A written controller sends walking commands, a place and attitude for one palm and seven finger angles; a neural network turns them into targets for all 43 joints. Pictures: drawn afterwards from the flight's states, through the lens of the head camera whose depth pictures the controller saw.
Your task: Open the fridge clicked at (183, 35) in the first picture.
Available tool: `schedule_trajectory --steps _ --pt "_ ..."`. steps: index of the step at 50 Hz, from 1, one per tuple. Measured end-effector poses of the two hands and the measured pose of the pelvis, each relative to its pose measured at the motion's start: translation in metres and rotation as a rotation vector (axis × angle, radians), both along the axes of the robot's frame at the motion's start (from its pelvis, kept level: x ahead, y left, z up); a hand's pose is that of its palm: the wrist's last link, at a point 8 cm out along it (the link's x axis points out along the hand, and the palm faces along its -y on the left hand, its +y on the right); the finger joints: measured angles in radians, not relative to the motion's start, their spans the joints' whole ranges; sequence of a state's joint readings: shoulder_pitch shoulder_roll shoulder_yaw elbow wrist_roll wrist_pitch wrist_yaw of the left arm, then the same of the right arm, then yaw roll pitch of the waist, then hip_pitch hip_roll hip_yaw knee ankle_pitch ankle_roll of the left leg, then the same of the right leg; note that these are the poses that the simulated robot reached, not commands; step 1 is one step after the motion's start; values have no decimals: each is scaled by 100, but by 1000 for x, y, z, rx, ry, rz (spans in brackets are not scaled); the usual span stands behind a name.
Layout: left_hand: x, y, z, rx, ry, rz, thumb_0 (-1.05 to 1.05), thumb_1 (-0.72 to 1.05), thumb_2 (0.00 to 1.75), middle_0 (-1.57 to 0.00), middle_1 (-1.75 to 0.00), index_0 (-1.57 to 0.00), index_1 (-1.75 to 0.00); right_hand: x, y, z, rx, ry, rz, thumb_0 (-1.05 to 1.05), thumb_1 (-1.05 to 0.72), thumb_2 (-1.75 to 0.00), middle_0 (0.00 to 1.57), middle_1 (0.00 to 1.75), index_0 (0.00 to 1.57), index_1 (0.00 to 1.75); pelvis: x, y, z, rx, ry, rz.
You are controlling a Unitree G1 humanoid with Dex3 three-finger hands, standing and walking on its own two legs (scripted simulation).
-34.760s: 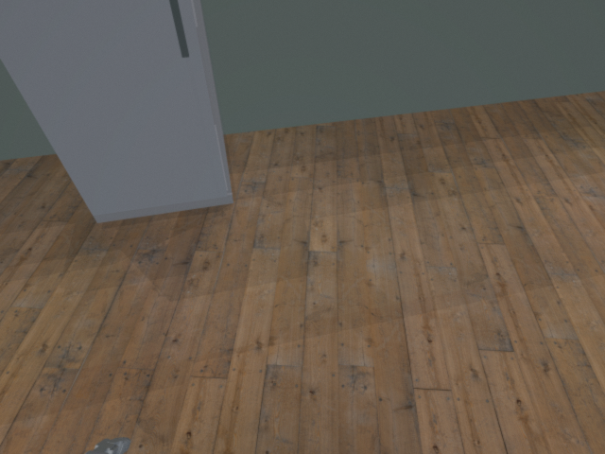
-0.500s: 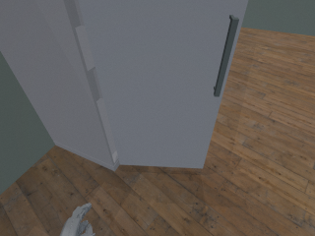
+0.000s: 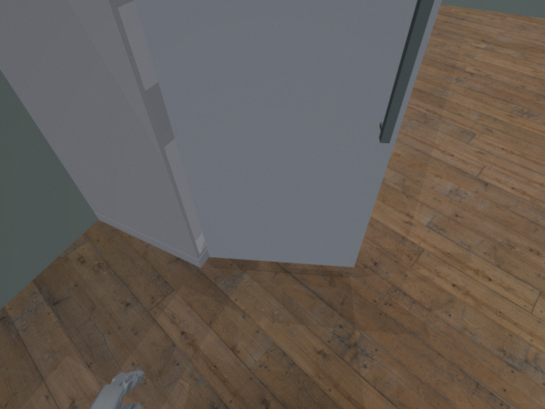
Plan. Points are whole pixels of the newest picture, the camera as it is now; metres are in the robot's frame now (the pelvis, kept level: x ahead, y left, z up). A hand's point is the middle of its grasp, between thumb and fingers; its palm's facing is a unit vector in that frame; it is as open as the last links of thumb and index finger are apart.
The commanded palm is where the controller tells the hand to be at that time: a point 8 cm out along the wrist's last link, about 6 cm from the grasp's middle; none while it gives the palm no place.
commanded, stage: let the arm hang, fingers relaxed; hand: right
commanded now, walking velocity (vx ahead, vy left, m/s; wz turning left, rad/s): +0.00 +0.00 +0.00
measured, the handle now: (401, 72) +0.72 -0.20 +0.15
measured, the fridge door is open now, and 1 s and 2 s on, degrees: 68 68 68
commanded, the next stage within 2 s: look to check the result in 0.84 s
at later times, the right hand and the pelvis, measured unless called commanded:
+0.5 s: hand out of the picture +0.01 -0.20 -0.16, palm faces -0.04 +0.97 -0.24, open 7.4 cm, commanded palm none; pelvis +0.01 +0.00 +0.02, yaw +1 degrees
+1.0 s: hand out of the picture +0.04 -0.17 -0.16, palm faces -0.05 +0.98 -0.18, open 7.4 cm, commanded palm none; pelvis +0.03 +0.00 +0.02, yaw +1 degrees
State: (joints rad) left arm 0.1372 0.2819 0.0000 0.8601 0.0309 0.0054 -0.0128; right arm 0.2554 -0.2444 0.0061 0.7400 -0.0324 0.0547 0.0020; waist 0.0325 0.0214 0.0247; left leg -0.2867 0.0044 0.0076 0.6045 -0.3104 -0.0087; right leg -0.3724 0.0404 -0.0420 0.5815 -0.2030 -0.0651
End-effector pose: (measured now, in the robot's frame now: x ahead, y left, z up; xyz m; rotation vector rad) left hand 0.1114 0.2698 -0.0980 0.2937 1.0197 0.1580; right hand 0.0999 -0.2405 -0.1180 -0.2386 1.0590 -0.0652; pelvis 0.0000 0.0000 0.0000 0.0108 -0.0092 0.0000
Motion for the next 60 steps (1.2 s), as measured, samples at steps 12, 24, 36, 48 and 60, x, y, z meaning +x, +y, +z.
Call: schedule_trajectory --steps 12,24,36,48,60 --pt "-96 -14 -14 -17 361 97 1 90 90 -20 -30 -20 -30 -123 6 -22 42 412 -120 1 -94 -90 21 30 20 30 5 0 13 15 3 -6" --pt "-92 -49 -35 -138 344 125 1 92 90 -20 -30 -20 -30 -96 -9 -5 -42 370 -109 1 -91 -90 20 29 20 30 13 -4 16 1 -5 18" --pt "-93 -48 -29 -127 353 154 1 91 90 -20 -30 -20 -30 -43 16 -14 22 273 -67 1 -93 -90 20 29 20 30 23 -2 17 -5 -6 26" --pt "-94 -53 -30 -134 390 161 1 91 90 -20 -30 -20 -30 -53 18 -14 29 330 -84 1 -91 -90 20 29 20 30 32 -3 18 -4 -6 25" --pt "-82 -53 -28 -126 380 157 1 91 90 -20 -30 -20 -30 -63 23 -17 46 369 -96 0 -91 -90 20 29 20 30 37 -4 18 -4 -7 27"
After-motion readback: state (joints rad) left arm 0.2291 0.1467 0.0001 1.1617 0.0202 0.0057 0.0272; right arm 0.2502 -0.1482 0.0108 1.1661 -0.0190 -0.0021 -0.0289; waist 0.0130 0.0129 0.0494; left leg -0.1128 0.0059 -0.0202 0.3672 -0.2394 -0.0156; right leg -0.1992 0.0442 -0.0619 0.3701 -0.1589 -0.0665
